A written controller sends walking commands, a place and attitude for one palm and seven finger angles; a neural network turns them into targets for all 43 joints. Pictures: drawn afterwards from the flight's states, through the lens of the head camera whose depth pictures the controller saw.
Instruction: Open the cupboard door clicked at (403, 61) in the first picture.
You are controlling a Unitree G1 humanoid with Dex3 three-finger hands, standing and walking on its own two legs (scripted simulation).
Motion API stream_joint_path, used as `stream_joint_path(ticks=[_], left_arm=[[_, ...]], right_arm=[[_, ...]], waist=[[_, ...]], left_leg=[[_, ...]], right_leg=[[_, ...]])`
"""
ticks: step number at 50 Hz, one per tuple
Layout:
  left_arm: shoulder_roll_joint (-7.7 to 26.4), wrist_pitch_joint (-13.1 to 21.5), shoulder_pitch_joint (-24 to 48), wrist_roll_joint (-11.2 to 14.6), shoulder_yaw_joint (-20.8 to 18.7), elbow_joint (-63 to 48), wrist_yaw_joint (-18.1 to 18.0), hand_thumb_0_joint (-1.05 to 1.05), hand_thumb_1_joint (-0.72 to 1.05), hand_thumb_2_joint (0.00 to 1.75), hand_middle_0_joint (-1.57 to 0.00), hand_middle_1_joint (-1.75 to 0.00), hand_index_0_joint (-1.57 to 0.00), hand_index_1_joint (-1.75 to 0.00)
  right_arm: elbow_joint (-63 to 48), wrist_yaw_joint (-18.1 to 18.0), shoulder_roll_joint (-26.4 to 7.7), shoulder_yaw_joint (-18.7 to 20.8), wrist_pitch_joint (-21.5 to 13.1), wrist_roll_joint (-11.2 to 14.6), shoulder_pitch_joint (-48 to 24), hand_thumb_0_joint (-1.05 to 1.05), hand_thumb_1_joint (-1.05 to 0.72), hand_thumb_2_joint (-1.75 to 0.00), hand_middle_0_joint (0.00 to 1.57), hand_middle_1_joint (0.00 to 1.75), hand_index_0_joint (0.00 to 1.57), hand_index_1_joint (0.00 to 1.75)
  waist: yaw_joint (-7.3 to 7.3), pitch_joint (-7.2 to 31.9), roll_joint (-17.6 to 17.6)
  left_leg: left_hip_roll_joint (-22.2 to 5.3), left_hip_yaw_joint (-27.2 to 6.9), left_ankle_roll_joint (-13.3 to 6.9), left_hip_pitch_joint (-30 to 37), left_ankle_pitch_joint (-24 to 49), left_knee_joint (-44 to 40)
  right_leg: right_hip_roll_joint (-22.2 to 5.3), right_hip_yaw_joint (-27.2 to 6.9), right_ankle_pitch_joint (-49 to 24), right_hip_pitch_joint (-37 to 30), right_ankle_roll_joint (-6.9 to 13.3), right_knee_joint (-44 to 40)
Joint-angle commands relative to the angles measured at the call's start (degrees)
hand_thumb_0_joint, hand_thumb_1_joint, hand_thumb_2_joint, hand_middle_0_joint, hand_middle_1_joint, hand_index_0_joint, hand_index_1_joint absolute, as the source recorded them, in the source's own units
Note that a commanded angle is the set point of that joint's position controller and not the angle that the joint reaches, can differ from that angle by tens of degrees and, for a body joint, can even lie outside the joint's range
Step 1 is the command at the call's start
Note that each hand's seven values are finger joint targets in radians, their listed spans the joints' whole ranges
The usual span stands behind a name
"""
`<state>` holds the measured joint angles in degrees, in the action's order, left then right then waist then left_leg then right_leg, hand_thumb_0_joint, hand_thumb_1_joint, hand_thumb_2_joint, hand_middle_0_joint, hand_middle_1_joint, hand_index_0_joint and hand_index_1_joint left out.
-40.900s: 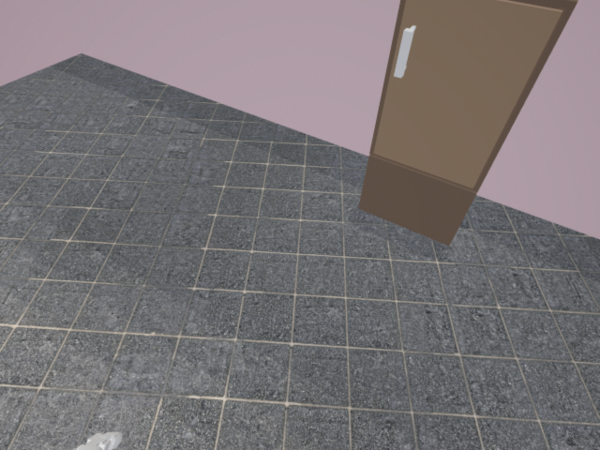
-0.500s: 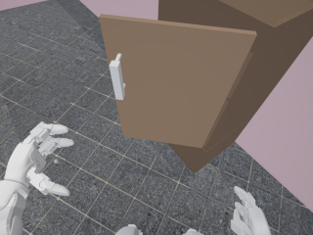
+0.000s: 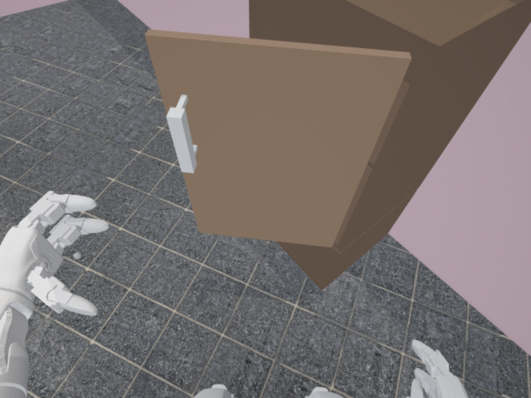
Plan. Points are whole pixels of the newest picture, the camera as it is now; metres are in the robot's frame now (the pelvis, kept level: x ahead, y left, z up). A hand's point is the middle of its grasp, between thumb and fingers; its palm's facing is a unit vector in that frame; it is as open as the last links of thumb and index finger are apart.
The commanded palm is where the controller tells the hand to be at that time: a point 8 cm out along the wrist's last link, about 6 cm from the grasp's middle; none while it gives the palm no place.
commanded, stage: raise the hand with hooked fingers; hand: left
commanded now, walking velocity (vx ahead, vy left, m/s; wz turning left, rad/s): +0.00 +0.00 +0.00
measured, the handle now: (186, 134) +0.55 +0.18 +0.05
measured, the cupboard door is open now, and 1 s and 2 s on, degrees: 45 45 45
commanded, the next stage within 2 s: move the hooked fingers beside the handle in 0.24 s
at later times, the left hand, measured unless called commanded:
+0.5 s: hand (88, 248) +0.30 +0.26 +0.06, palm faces -0.04 -1.00 -0.02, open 14.0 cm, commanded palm +0.28 +0.31 +0.07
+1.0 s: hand (110, 208) +0.37 +0.25 +0.06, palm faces -0.07 -1.00 +0.00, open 14.0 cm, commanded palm +0.35 +0.31 +0.07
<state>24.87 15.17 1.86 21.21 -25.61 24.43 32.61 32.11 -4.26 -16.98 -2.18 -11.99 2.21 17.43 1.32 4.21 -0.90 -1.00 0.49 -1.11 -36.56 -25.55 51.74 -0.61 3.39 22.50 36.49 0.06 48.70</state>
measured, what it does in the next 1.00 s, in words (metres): stands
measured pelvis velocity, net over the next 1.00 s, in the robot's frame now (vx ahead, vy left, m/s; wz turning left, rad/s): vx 0.00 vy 0.00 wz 0.00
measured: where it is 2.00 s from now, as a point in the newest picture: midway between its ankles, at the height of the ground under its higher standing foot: outside the picture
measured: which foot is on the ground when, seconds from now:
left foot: down 0.00-1.00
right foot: down 0.00-1.00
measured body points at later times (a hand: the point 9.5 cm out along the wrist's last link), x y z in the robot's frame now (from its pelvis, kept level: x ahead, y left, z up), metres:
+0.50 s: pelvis +0.00 -0.01 +0.00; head +0.06 +0.00 +0.44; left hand +0.30 +0.32 +0.07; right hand +0.16 -0.26 -0.09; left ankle +0.00 +0.10 -0.69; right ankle +0.02 -0.12 -0.69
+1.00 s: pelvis +0.00 +0.00 +0.00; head +0.08 +0.01 +0.44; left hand +0.37 +0.31 +0.07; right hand +0.10 -0.27 -0.10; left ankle +0.00 +0.10 -0.69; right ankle +0.02 -0.12 -0.69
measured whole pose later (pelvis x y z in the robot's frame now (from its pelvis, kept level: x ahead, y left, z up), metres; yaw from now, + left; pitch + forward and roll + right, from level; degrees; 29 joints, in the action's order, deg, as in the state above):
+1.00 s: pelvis +0.00 +0.00 +0.00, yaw +0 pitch +13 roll -2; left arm 26.6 17.4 20.3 17.0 -24.5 41.4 31.4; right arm 34.9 -4.4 -16.6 -2.2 -7.8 1.9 18.6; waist 3.3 4.8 -0.7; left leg -1.0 0.5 -1.2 -40.4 -25.7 52.6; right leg -0.6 3.2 22.6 40.3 -0.1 49.5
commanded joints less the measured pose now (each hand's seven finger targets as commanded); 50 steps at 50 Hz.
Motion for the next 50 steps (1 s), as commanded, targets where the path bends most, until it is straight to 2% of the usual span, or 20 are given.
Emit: stream_joint_path(ticks=[1, 6, 13, 17, 20, 22, 23, 25, 26, 28, 30, 32, 35, 37, 39, 40, 41, 42, 48, 50], left_arm=[[15.5, 4.19, 10.36, 0.95, -5.58, -11.15, -0.56, 0.0, -0.5, 0.3, -0.3, -1.2, -0.3, -1.2], [16.07, 4.03, 11.02, 1.09, -5.55, -12.25, 0.3, 0.0, -0.5, 0.3, -0.3, -1.2, -0.3, -1.2], [15.26, 3.91, 11.16, 1.71, -5.63, -9.1, 0.35, 0.0, -0.5, 0.3, -0.3, -1.2, -0.3, -1.2], [14.63, 3.76, 10.98, 1.64, -4.75, -9.67, 1.22, 0.0, -0.5, 0.3, -0.3, -1.2, -0.3, -1.2], [14.86, 3.86, 19.17, 0.88, -2.95, -8.52, 0.89, 0.0, -0.5, 0.3, -0.3, -1.2, -0.3, -1.2], [13.61, 4.0, 21.26, 0.61, -1.81, -7.22, 0.67, 0.0, -0.5, 0.3, -0.3, -1.2, -0.3, -1.2], [15.44, 4.12, 21.18, 0.6, -3.71, -5.97, 0.37, 0.0, -0.5, 0.3, -0.3, -1.2, -0.3, -1.2], [16.51, 4.39, 22.02, -0.27, -3.49, -5.65, 0.15, 0.0, -0.5, 0.3, -0.3, -1.2, -0.3, -1.2], [15.71, 4.61, 24.14, -0.54, -2.67, -6.65, 0.11, 0.0, -0.5, 0.3, -0.3, -1.2, -0.3, -1.2], [15.37, 4.39, 21.6, -0.74, -2.88, -5.63, -0.18, 0.0, -0.5, 0.3, -0.3, -1.2, -0.3, -1.2], [17.96, 4.15, 21.79, -0.69, -5.22, -3.42, -0.68, 0.0, -0.5, 0.3, -0.3, -1.2, -0.3, -1.2], [17.64, 3.67, 21.46, -0.7, -5.67, -1.77, -0.97, 0.0, -0.5, 0.3, -0.3, -1.2, -0.3, -1.2], [18.41, 3.06, 24.27, -1.03, -5.85, 2.68, -0.92, 0.0, -0.5, 0.3, -0.3, -1.2, -0.3, -1.2], [19.08, 3.87, 26.11, -1.68, -5.89, 1.55, -0.79, 0.0, -0.5, 0.3, -0.3, -1.2, -0.3, -1.2], [17.33, 4.88, 28.18, -2.0, -3.61, -0.56, -0.57, 0.0, -0.5, 0.3, -0.3, -1.2, -0.3, -1.2], [15.95, 5.17, 30.28, -1.94, -1.84, -0.64, -0.4, 0.0, -0.5, 0.3, -0.3, -1.2, -0.3, -1.2], [17.82, 5.66, 31.33, -1.98, -3.47, -0.2, -0.5, 0.0, -0.5, 0.3, -0.3, -1.2, -0.3, -1.2], [16.48, 5.87, 31.11, -1.88, -2.4, 0.66, -0.31, 0.0, -0.5, 0.3, -0.3, -1.2, -0.3, -1.2], [18.13, 5.07, 35.12, -2.87, -3.59, 8.19, -1.34, 0.0, -0.5, 0.3, -0.3, -1.2, -0.3, -1.2], [18.7, 5.37, 38.66, -3.86, -2.83, 8.47, -1.85, 0.0, -0.5, 0.3, -0.3, -1.2, -0.3, -1.2]], right_arm=[[-7.9, -0.67, -7.85, 3.57, -3.15, 0.28, -1.51, 0.0, -0.9, -0.9, 0.2, 0.3, 0.2, 0.3], [-7.82, -1.06, -7.91, 3.59, -3.37, 0.37, -1.78, 0.0, -0.9, -0.9, 0.2, 0.3, 0.2, 0.3], [-7.58, -1.47, -7.72, 3.27, -3.46, 0.46, -2.41, 0.0, -0.9, -0.9, 0.2, 0.3, 0.2, 0.3], [-7.61, -1.49, -7.67, 3.43, -3.54, 0.53, -2.05, 0.0, -0.9, -0.9, 0.2, 0.3, 0.2, 0.3], [-6.18, -2.0, -8.12, 3.22, -3.41, 0.35, -1.68, 0.0, -0.9, -0.9, 0.2, 0.3, 0.2, 0.3], [-6.05, -2.17, -7.81, 3.17, -3.33, 0.39, -1.49, 0.0, -0.9, -0.9, 0.2, 0.3, 0.2, 0.3], [-5.62, -2.26, -8.01, 3.36, -3.27, 0.39, -1.15, 0.0, -0.9, -0.9, 0.2, 0.3, 0.2, 0.3], [-5.44, -2.28, -8.3, 3.32, -3.11, 0.24, -0.59, 0.0, -0.9, -0.9, 0.2, 0.3, 0.2, 0.3], [-5.42, -2.17, -7.89, 3.31, -3.01, 0.2, -0.61, 0.0, -0.9, -0.9, 0.2, 0.3, 0.2, 0.3], [-5.92, -1.88, -7.64, 3.39, -2.79, 0.19, -0.67, 0.0, -0.9, -0.9, 0.2, 0.3, 0.2, 0.3], [-5.34, -1.8, -8.1, 3.49, -2.27, 0.07, -0.01, 0.0, -0.9, -0.9, 0.2, 0.3, 0.2, 0.3], [-5.9, -1.54, -8.04, 3.52, -1.65, 0.14, -0.1, 0.0, -0.9, -0.9, 0.2, 0.3, 0.2, 0.3], [-5.52, -1.36, -8.4, 3.35, -0.62, 0.08, 0.38, 0.0, -0.9, -0.9, 0.2, 0.3, 0.2, 0.3], [-5.8, -1.15, -8.36, 3.52, -0.18, 0.03, 0.81, 0.0, -0.9, -0.9, 0.2, 0.3, 0.2, 0.3], [-5.94, -1.02, -8.04, 3.78, -0.09, 0.14, 1.35, 0.0, -0.9, -0.9, 0.2, 0.3, 0.2, 0.3], [-5.66, -0.97, -8.0, 3.67, 0.01, -0.02, 1.6, 0.0, -0.9, -0.9, 0.2, 0.3, 0.2, 0.3], [-5.01, -0.97, -8.27, 3.95, 0.24, -0.03, 2.28, 0.0, -0.9, -0.9, 0.2, 0.3, 0.2, 0.3], [-5.01, -0.92, -8.22, 3.95, 0.37, -0.04, 2.41, 0.0, -0.9, -0.9, 0.2, 0.3, 0.2, 0.3], [-3.6, -0.9, -8.78, 3.92, 1.84, -0.03, 3.36, 0.0, -0.9, -0.9, 0.2, 0.3, 0.2, 0.3], [-3.43, -0.89, -8.88, 3.87, 2.4, -0.15, 3.81, 0.0, -0.9, -0.9, 0.2, 0.3, 0.2, 0.3]], waist=[[-0.88, 14.24, -5.69], [-0.67, 15.52, -4.88], [-0.67, 13.08, -3.59], [-0.45, 15.41, -3.05], [1.19, 12.6, -3.53], [1.38, 13.16, -4.24], [1.04, 13.85, -3.09], [0.66, 15.22, -3.69], [0.85, 17.65, -5.04], [0.03, 18.51, -6.39], [-0.29, 18.33, -3.33], [-0.3, 17.96, -2.04], [0.25, 14.94, -1.58], [0.22, 17.37, -3.88], [0.74, 19.57, -6.21], [1.58, 19.31, -5.6], [1.51, 20.41, -5.64], [1.76, 20.24, -4.77], [2.13, 17.41, -3.02], [2.43, 18.02, -3.27]], left_leg=[[1.0, -1.66, 0.13, 8.03, 16.72, -8.28], [1.07, -1.63, -0.15, 7.96, 16.35, -8.0], [1.15, -1.49, -0.08, 6.33, 14.45, -8.08], [1.14, -1.23, -0.22, 7.43, 16.6, -7.49], [0.97, -1.58, -0.17, 6.61, 14.89, -6.97], [1.05, -1.8, -0.12, 7.36, 13.59, -7.45], [0.97, -1.91, -0.09, 6.97, 13.8, -7.27], [0.89, -1.99, -0.06, 7.56, 16.13, -6.96], [1.02, -1.87, -0.05, 8.79, 17.44, -6.94], [1.01, -1.71, 0.17, 9.28, 19.3, -6.96], [0.75, -1.84, 0.13, 7.85, 19.86, -6.77], [0.87, -1.42, 0.14, 6.43, 19.35, -7.01], [0.91, -1.08, 0.13, 3.9, 17.32, -6.85], [0.96, -1.08, 0.11, 5.28, 18.8, -6.93], [0.82, -1.16, 0.12, 7.59, 20.84, -6.57], [0.72, -1.23, -0.04, 8.04, 21.66, -6.08], [0.55, -1.45, 0.09, 8.44, 21.88, -6.01], [0.56, -1.74, 0.11, 8.59, 21.64, -6.14], [0.54, -1.84, 0.16, 5.95, 18.31, -6.49], [0.49, -1.9, -0.01, 5.98, 18.88, -6.32]], right_leg=[[1.58, -0.91, -11.84, -7.94, 1.6, -5.76], [1.48, -1.52, -12.31, -9.31, 1.43, -6.28], [1.25, -1.63, -11.04, -8.6, 1.23, -6.66], [1.2, -1.76, -13.76, -9.56, 1.05, -6.33], [1.29, -1.81, -11.99, -6.71, 1.19, -6.17], [1.23, -1.58, -10.34, -5.75, 1.16, -6.34], [1.13, -1.7, -10.48, -6.37, 1.13, -6.35], [1.11, -1.61, -12.46, -6.89, 1.46, -5.48], [0.99, -1.7, -13.86, -7.42, 1.3, -5.2], [0.9, -1.51, -15.35, -8.1, 1.38, -4.89], [1.03, -1.57, -16.15, -9.25, 1.43, -4.81], [0.94, -1.62, -16.69, -9.7, 1.09, -4.85], [1.02, -1.9, -15.44, -8.72, 1.23, -5.13], [1.01, -1.83, -16.54, -8.82, 1.29, -4.61], [1.15, -1.81, -17.49, -7.93, 1.26, -4.38], [1.35, -1.82, -18.19, -7.37, 1.37, -4.22], [1.45, -1.81, -18.19, -7.42, 1.27, -4.23], [1.52, -1.53, -17.68, -6.99, 1.23, -4.22], [1.32, -1.3, -14.89, -4.89, 1.21, -4.43], [1.27, -1.39, -15.08, -4.58, 1.37, -3.99]])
